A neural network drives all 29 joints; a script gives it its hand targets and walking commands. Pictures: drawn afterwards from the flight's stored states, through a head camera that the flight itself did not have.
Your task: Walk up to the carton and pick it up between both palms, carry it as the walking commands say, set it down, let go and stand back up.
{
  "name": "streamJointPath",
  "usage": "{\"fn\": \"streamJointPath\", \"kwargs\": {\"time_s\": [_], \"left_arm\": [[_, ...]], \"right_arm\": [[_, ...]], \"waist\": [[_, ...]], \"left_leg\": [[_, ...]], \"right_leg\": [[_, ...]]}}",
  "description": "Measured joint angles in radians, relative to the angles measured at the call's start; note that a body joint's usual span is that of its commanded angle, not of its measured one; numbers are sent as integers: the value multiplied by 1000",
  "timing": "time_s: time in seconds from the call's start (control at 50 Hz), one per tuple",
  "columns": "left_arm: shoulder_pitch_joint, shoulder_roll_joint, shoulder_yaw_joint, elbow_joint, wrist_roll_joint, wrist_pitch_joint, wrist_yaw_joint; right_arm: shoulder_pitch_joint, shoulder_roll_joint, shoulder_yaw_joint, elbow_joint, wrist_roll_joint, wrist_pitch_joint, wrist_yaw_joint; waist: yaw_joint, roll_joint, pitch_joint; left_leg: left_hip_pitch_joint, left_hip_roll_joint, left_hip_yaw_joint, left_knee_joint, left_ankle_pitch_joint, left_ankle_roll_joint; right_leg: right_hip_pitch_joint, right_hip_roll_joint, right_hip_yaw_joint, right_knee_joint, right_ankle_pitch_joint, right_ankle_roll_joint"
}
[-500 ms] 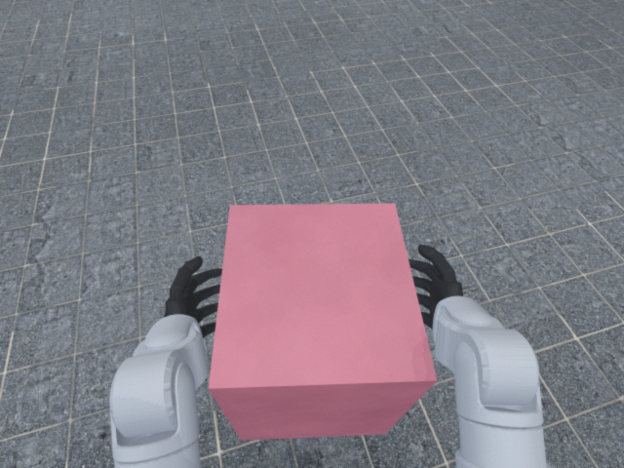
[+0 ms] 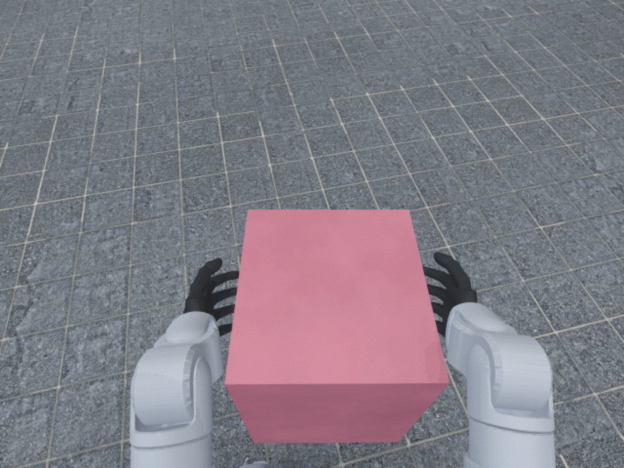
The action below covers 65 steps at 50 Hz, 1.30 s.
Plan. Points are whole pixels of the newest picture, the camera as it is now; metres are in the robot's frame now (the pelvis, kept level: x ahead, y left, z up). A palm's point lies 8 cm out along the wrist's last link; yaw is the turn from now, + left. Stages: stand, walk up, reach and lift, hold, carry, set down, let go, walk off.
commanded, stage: carry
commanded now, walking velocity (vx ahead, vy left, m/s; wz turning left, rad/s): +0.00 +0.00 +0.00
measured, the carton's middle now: (327, 332) +0.29 +0.00 -0.02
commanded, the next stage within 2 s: none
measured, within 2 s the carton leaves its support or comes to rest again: neither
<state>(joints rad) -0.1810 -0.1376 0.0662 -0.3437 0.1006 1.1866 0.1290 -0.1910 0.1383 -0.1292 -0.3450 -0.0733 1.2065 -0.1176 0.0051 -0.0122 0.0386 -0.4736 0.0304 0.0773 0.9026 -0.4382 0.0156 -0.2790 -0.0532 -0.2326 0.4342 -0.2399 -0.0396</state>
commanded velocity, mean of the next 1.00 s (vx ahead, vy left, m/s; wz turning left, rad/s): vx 0.37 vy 0.00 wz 0.00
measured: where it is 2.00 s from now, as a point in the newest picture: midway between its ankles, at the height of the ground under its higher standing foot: (310, 198)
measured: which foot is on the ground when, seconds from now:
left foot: up 0.00-0.10, down 0.12-0.84, up 0.86-1.00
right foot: down 0.00-0.14, up 0.16-0.36, down 0.38-0.60, up 0.62-0.80, down 0.82-1.00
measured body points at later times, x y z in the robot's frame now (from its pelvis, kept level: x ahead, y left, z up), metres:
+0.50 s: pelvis +0.26 +0.01 -0.01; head +0.27 +0.01 +0.44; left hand +0.55 +0.14 +0.07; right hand +0.53 -0.15 +0.06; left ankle +0.21 +0.10 -0.73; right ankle +0.20 -0.09 -0.74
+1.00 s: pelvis +0.54 -0.01 +0.00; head +0.59 -0.01 +0.44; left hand +0.82 +0.14 +0.04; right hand +0.83 -0.16 +0.04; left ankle +0.46 +0.09 -0.68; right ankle +0.50 -0.09 -0.74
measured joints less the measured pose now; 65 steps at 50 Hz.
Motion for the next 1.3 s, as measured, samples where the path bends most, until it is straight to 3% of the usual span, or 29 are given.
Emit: {"fn": "streamJointPath", "kwargs": {"time_s": [0.06,0.12,0.16,0.2,0.24,0.3,0.38,0.42,0.5,0.58,0.62,0.66,0.7,0.78,0.82,0.86,0.88,0.92,0.94,1.02,1.12,1.16,1.2,1.26,1.3], "left_arm": [[16,2,3,-68,-7,-2,3],[23,3,11,-126,-10,7,3],[6,2,35,-126,-10,11,0],[-16,-1,52,-101,-7,14,-2],[-19,-2,53,-82,-3,16,-4],[-15,-1,45,-76,-4,15,-5],[-2,0,29,-87,-5,14,-5],[10,2,14,-77,-5,17,-5],[16,3,-9,-9,0,30,-5],[9,2,-3,34,10,46,-4],[23,4,17,33,11,50,-5],[34,6,34,37,6,47,-5],[35,6,40,38,-1,46,-6],[18,4,38,11,-10,38,-6],[13,2,28,0,-9,28,-6],[9,2,3,25,-4,13,-7],[1,1,-3,41,-1,9,-6],[-4,0,-8,53,3,3,-5],[3,0,-10,46,3,1,-3],[43,5,-13,-26,-13,0,11],[53,6,-3,-117,-19,6,12],[51,6,9,-131,-16,17,9],[36,6,37,-109,-11,25,1],[11,3,58,-44,-4,33,-4],[13,3,54,-25,-1,35,-6]], "right_arm": [[0,1,23,-41,5,-9,-2],[0,1,45,-75,4,-13,-2],[-12,2,56,-55,-2,-30,-1],[-37,7,45,-23,-8,-31,0],[-45,10,36,-5,-11,-25,2],[-39,8,33,-15,-13,-13,2],[-15,3,40,-43,-14,-8,3],[6,0,41,-49,-14,0,3],[39,-6,24,-24,-14,26,2],[29,-4,11,29,-9,34,2],[11,-1,26,71,-13,29,2],[-4,1,37,101,-21,28,2],[-1,1,44,98,-25,29,1],[8,-1,47,42,-24,26,-4],[10,-1,40,15,-22,23,-3],[23,-4,19,6,-17,21,-3],[24,-4,8,9,-14,19,-2],[22,-4,-5,17,-7,12,-2],[23,-4,-5,19,-3,9,-1],[26,-4,17,-10,10,0,-3],[27,-3,49,-69,11,-10,-4],[21,-2,61,-65,6,-11,-3],[1,0,71,-19,-4,-20,-2],[-29,6,52,48,-15,-9,0],[-22,5,48,59,-16,-4,0]], "waist": [[7,0,32],[8,3,43],[7,-40,44],[12,-46,51],[11,-34,45],[4,-12,35],[-1,-1,13],[-6,10,-20],[-24,24,-117],[-20,-25,-170],[-22,-42,-196],[-26,-15,-209],[-30,11,-206],[-28,33,-156],[-22,45,-126],[-15,66,-110],[-10,53,-101],[-7,24,-74],[-5,11,-62],[5,-13,-31],[12,-11,-6],[14,-24,-13],[6,-68,-17],[-3,-47,-26],[-9,-31,-33]], "left_leg": [[-43,8,24,-225,169,5],[1,13,68,-433,418,22],[31,-10,104,-409,356,56],[55,-12,116,-396,296,66],[85,-8,119,-423,272,63],[129,-5,118,-472,264,56],[188,-13,117,-482,218,43],[204,-11,106,-428,159,32],[189,-3,73,-313,0,20],[226,-25,88,-386,109,26],[265,-38,111,-398,57,30],[302,-30,120,-419,20,31],[347,-21,118,-466,13,18],[457,-8,107,-543,-9,-3],[498,13,98,-502,-60,-19],[442,56,67,-288,-77,-25],[368,47,36,-115,-68,-24],[213,8,-16,163,-74,-12],[149,-3,-24,217,-66,-6],[-21,-2,-3,27,-1,-3],[-63,15,46,-327,247,11],[-16,6,85,-401,348,31],[17,-18,124,-340,318,50],[76,-14,131,-338,205,53],[134,-12,133,-391,196,43]], "right_leg": [[71,0,8,-18,-43,22],[120,-3,24,64,-143,50],[84,-40,70,219,-203,65],[6,-16,143,396,-302,73],[-55,9,167,450,-342,74],[-88,16,162,297,-270,69],[-63,10,131,58,-73,45],[-28,6,116,42,26,28],[31,9,84,72,-100,31],[88,-13,94,90,-172,50],[44,-34,115,224,-195,60],[-46,-15,132,417,-284,67],[-135,-1,121,500,-312,65],[-229,9,89,298,-110,54],[-208,29,59,166,39,17],[-161,45,28,185,6,-25],[-144,38,23,192,-37,-31],[-93,25,16,159,-73,-24],[-63,20,15,128,-72,-11],[51,10,19,13,-82,-1],[201,8,27,-29,-164,38],[234,-12,48,54,-242,56],[169,-63,102,298,-236,59],[-41,-13,194,729,-266,61],[-148,-10,191,798,-236,60]]}}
